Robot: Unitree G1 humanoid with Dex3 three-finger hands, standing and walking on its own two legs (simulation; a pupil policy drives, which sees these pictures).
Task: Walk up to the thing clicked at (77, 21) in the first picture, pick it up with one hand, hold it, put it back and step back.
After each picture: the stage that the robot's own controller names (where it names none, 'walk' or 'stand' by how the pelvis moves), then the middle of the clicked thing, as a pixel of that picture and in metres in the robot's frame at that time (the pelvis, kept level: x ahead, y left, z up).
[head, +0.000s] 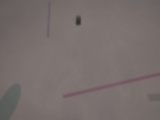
stand; (78, 20) +1.76 +0.05 -0.72
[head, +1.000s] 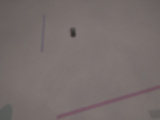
walk; (73, 32) +1.61 +0.22 -0.71
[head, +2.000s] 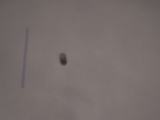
walk; (63, 59) +1.02 +0.25 -0.71
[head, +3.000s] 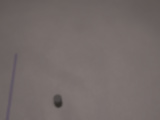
walk; (58, 101) +0.58 +0.20 -0.70
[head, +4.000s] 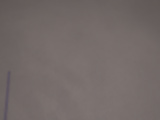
stand; out of the picture +0.36 +0.17 -0.70
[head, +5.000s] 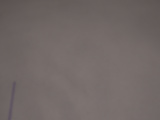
stand; out of the picture +0.32 +0.18 -0.72
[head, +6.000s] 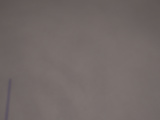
stand; out of the picture +0.31 +0.19 -0.72
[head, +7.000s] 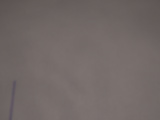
stand; out of the picture +0.33 +0.18 -0.73
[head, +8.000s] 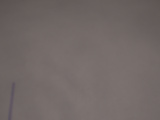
stand; out of the picture +0.31 +0.18 -0.73
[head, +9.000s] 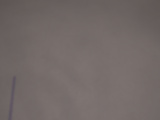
go down; out of the picture +0.32 +0.17 -0.72
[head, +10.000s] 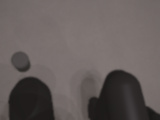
go down; (21, 62) +0.42 +0.20 -0.30
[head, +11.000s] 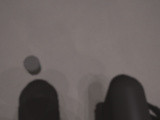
close in; (33, 66) +0.42 +0.19 -0.31
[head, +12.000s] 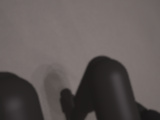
close in; out of the picture +0.41 +0.23 -0.22
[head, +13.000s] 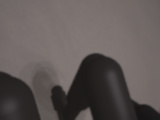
close; out of the picture +0.41 +0.24 -0.22
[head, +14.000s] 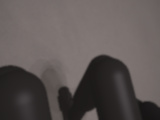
lift; out of the picture +0.35 +0.22 -0.22
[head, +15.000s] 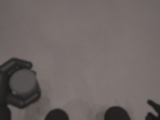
lift; (27, 88) +0.31 +0.18 +0.01
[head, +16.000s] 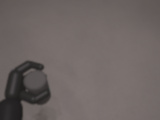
hold; (38, 88) +0.32 +0.16 +0.02
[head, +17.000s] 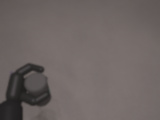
hold; (39, 90) +0.31 +0.16 +0.01
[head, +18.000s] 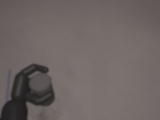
crouch; (43, 90) +0.32 +0.15 +0.00
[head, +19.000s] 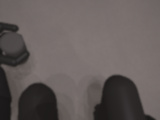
lower; (16, 49) +0.44 +0.19 -0.08
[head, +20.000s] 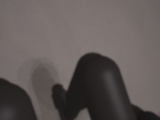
lower; out of the picture +0.43 +0.26 -0.22
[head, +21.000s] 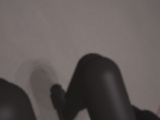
lower; out of the picture +0.41 +0.25 -0.23
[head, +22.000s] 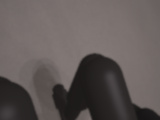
lower; out of the picture +0.41 +0.25 -0.22
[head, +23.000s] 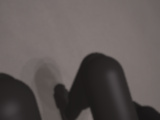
lower; out of the picture +0.40 +0.24 -0.23
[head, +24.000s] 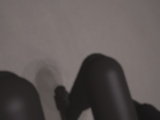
loosen; out of the picture +0.39 +0.22 -0.23
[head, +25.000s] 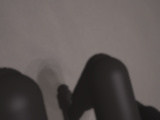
stand; out of the picture +0.39 +0.22 -0.22
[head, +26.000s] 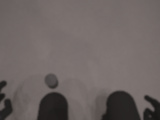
walk; (52, 81) +0.40 +0.17 -0.44
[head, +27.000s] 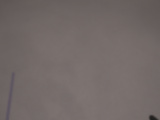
stand; out of the picture +0.33 +0.15 -0.66
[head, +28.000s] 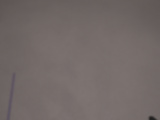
stand; out of the picture +0.33 +0.16 -0.67
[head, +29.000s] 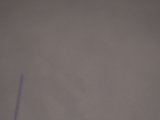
stand; out of the picture +0.34 +0.15 -0.71
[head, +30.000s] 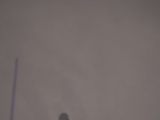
walk; (64, 119) +0.37 +0.12 -0.70
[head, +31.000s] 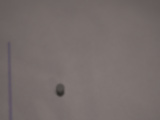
walk; (60, 90) +0.58 +0.14 -0.71
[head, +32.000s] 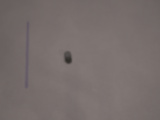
walk; (68, 57) +0.91 +0.19 -0.69
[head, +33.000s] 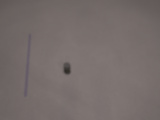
stand; (67, 68) +0.95 +0.16 -0.71
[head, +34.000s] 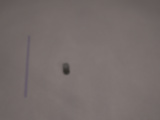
stand; (66, 69) +0.96 +0.17 -0.73
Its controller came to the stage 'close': yes
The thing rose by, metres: 0.72
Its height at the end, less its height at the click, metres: +0.00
